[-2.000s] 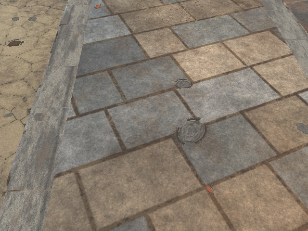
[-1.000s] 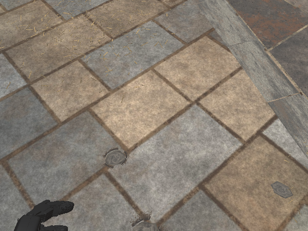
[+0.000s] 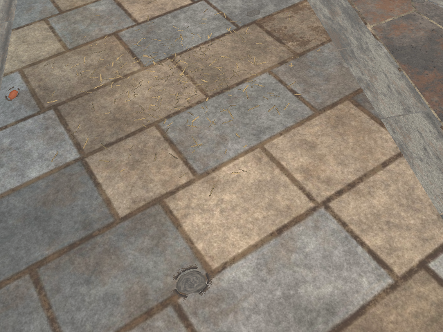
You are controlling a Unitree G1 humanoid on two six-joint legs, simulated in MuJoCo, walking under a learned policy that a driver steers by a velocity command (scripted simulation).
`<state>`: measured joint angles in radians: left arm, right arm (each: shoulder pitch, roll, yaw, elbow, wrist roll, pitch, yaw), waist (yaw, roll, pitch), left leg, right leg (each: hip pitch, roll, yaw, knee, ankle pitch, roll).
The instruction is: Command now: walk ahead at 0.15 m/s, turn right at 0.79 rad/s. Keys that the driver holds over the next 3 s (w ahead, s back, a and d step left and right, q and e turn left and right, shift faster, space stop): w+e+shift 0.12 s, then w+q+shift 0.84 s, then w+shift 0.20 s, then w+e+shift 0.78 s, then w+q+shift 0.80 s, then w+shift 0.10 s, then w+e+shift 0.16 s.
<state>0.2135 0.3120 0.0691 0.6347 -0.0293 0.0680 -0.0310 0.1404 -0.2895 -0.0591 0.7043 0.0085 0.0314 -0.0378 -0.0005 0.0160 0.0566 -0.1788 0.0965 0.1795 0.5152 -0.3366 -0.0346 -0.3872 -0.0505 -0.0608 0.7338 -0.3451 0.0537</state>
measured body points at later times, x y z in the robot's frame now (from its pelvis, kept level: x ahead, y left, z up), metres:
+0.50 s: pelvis +0.22 -0.05 -0.01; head +0.23 -0.06 +0.44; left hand +0.27 +0.24 -0.12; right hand +0.37 -0.31 -0.11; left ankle +0.47 +0.08 -0.68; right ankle +0.00 -0.11 -0.73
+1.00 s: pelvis +0.67 -0.02 -0.01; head +0.69 +0.00 +0.44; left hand +0.82 +0.29 -0.05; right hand +0.80 -0.29 -0.12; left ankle +0.47 +0.04 -0.73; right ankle +0.91 -0.10 -0.72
